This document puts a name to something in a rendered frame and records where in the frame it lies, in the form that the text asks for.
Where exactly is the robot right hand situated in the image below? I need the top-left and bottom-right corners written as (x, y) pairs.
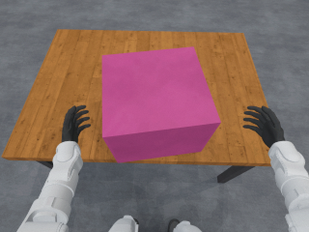
top-left (242, 105), bottom-right (285, 148)

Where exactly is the robot left thigh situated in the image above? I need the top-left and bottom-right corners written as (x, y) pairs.
top-left (108, 217), bottom-right (139, 232)

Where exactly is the table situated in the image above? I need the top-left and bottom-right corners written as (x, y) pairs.
top-left (1, 29), bottom-right (271, 184)

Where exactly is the robot left hand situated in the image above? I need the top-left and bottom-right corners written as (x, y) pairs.
top-left (61, 105), bottom-right (91, 143)

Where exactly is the left robot forearm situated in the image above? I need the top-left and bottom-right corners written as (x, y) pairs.
top-left (16, 141), bottom-right (83, 232)

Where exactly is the robot left upper arm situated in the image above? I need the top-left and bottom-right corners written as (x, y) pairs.
top-left (18, 221), bottom-right (69, 232)

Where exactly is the right robot forearm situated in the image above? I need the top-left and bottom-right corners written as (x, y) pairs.
top-left (267, 140), bottom-right (309, 212)

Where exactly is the carton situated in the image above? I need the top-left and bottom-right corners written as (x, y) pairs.
top-left (101, 46), bottom-right (221, 163)

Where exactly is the robot right upper arm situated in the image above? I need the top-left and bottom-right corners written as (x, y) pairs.
top-left (285, 208), bottom-right (309, 232)

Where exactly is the robot right foot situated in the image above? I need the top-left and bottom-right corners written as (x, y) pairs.
top-left (167, 218), bottom-right (180, 232)

